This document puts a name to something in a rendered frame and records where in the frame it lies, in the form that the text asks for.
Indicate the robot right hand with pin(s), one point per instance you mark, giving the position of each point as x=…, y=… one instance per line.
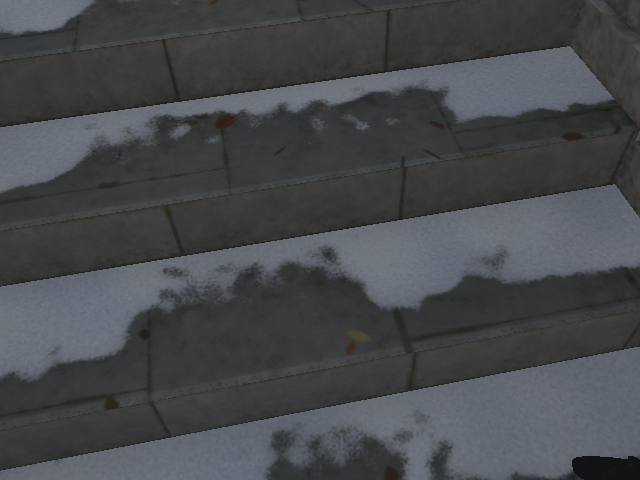
x=606, y=468

